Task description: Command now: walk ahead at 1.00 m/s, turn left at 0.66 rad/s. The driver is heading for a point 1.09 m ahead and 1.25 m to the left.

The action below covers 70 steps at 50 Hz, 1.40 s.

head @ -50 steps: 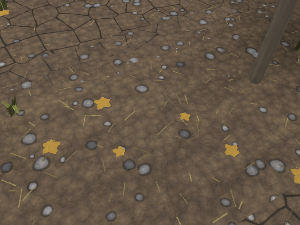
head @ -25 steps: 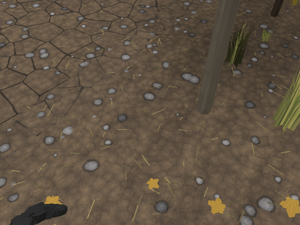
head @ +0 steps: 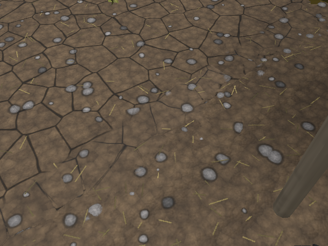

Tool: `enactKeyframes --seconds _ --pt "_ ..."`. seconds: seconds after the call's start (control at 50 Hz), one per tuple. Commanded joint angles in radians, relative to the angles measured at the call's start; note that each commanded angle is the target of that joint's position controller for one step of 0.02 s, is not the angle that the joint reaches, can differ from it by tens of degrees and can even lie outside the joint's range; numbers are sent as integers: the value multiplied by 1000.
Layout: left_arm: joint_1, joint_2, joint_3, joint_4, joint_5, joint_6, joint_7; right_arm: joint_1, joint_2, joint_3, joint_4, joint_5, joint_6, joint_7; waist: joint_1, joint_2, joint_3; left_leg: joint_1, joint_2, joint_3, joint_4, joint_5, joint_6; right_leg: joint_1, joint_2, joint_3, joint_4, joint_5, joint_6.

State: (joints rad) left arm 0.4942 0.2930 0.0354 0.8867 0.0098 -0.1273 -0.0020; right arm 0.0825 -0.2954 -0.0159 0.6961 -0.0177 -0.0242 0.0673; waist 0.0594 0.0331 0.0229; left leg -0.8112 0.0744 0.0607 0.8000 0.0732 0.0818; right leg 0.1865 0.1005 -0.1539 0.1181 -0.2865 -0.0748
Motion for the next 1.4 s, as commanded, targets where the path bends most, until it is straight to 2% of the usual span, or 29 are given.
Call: enactKeyframes --seconds 0.02,0.06,0.12,0.14,0.16,0.18,0.24,0.32,0.46,0.52,0.54,0.56,0.58,0.62,0.78,0.84,0.9,0.94,0.98,1.0,1.02,1.04,1.08,1.18,1.3,1.34,1.36,1.38,1.4 --pt "-68 139 17 -69 7 -36 12 -92 -19 11 -73 -8 -11 17 -47 -63 94 253 -82 114 -119 96 47 -195 -255 -56 -19 1102 54" --pt "-36 192 33 -64 21 -4 39 -27 -71 -3 -51 -15 -10 12 -90 -124 8 334 -167 162 -166 -27 73 -55 -270 -68 190 1409 89" --pt "-252 257 61 -123 38 46 56 591 -217 -92 109 21 -2 -21 -449 -86 -272 955 -160 -35 -268 -169 181 -299 -171 -76 1182 1233 87" --pt "-197 40 3 -204 41 13 14 480 -304 -105 115 6 10 -35 -201 201 -210 1170 51 -347 -129 -7 250 -799 -28 22 1529 -192 103" --pt "-187 70 -5 -283 -1 -2 19 419 -361 -131 64 -5 16 -39 -208 205 -431 1350 191 -831 -355 -305 478 -1035 4 236 1717 -230 115" --pt "-249 99 -16 -300 17 -21 16 378 -289 -122 45 -1 17 -53 -191 5 -289 1200 190 -879 -514 -440 411 -1081 -73 289 1585 -120 81" --pt "-285 73 -31 -300 71 11 15 301 -165 -85 48 0 0 -56 -53 -182 0 705 64 -646 -563 -296 286 -928 -176 270 1292 -98 86" --pt "-418 65 -44 -368 62 70 0 286 -153 -73 50 24 -51 -57 -40 -68 87 364 -83 -439 -648 -158 253 -770 -228 177 947 33 135" --pt "-544 79 -48 -401 22 46 -11 351 -214 -105 54 16 -38 -63 -141 11 -8 632 -80 -489 -490 176 123 -564 -114 182 434 345 107" --pt "-171 186 10 -302 17 35 28 250 -252 -115 33 11 -52 -57 89 12 -234 593 -122 -444 -19 354 60 -108 -105 199 421 91 73" --pt "45 258 36 -280 43 28 49 242 -148 -88 -1 6 -63 -55 148 -146 -372 445 -151 -365 295 -61 57 129 -337 413 413 -224 37" --pt "-26 340 58 -278 61 35 41 388 -22 -47 -57 57 -60 -55 10 -492 -503 180 -249 -244 577 -602 19 283 -603 1028 180 -456 -63" --pt "-135 264 63 -297 52 46 33 347 -98 -42 -26 28 -40 -68 5 -325 -368 45 -134 -197 645 -493 30 153 -571 1069 130 -653 -87" --pt "-201 136 27 -276 41 48 37 163 -158 -59 -44 -29 -12 -46 5 -33 -104 11 -63 -151 557 -386 19 -93 -468 709 128 -386 -70" --pt "-155 74 22 -149 22 2 10 -35 -54 -24 -163 -9 27 17 -61 -160 54 -1 10 -74 331 -162 -5 -291 -315 79 25 224 20" --pt "-167 112 30 -134 16 -1 15 -91 -61 -17 -154 -10 39 26 -71 -89 115 126 -24 56 114 -75 24 -325 -277 -74 -20 454 33" --pt "-63 158 37 -73 12 0 24 -89 -47 -13 -164 -12 40 21 -94 -91 24 330 -150 164 73 -139 92 -207 -311 -144 160 1361 94" --pt "-73 238 51 -59 14 21 43 56 -110 -34 -118 -27 30 21 -212 -144 -31 496 -193 140 -23 -216 132 -172 -370 -125 395 1465 92" --pt "-153 250 61 -97 20 70 37 441 -187 -83 51 -7 25 -26 -355 -62 -173 968 -203 5 -196 -250 179 -377 -323 -90 999 1036 64" --pt "-195 131 32 -142 37 65 18 360 -268 -114 68 18 31 -60 -246 193 -83 1051 -61 -252 -184 -237 226 -732 -122 -75 1375 -99 89" --pt "-140 118 23 -254 16 43 23 292 -351 -123 4 -26 40 -61 -159 165 -264 1309 117 -735 -297 -228 430 -1046 -78 127 1599 -235 132" --pt "-265 158 18 -282 16 12 22 332 -319 -127 -3 -21 45 -81 -223 -7 -266 1251 167 -853 -483 -424 428 -1115 -119 241 1537 -161 132" --pt "-302 145 12 -269 21 -3 11 264 -227 -103 49 -16 24 -90 -111 -135 -10 922 110 -713 -595 -357 337 -1056 -194 246 1312 -94 116" --pt "-373 82 -15 -319 53 85 -9 228 -178 -82 39 8 -40 -67 -18 -80 131 407 -54 -469 -615 -114 264 -761 -242 215 873 -36 156" --pt "-419 102 -11 -335 13 64 -17 281 -230 -117 44 23 -55 -50 -76 -21 -2 520 -72 -466 -505 146 141 -404 -123 156 483 292 115" --pt "-154 184 30 -272 8 60 11 236 -288 -124 44 6 -52 -56 94 -41 -164 558 -108 -424 -120 336 83 -123 -88 144 460 120 108" --pt "60 246 57 -228 24 58 35 191 -232 -108 28 -2 -63 -54 198 -65 -263 415 -159 -378 187 223 56 112 -180 209 491 -26 93" --pt "165 310 67 -206 65 51 48 186 -32 -56 -25 6 -70 -64 172 -344 -324 170 -245 -298 551 -635 50 265 -482 593 357 -374 74" --pt "14 340 78 -229 60 54 35 288 -53 -41 -81 39 -65 -66 24 -521 -393 32 -220 -229 682 -571 54 214 -605 1114 104 -518 0"
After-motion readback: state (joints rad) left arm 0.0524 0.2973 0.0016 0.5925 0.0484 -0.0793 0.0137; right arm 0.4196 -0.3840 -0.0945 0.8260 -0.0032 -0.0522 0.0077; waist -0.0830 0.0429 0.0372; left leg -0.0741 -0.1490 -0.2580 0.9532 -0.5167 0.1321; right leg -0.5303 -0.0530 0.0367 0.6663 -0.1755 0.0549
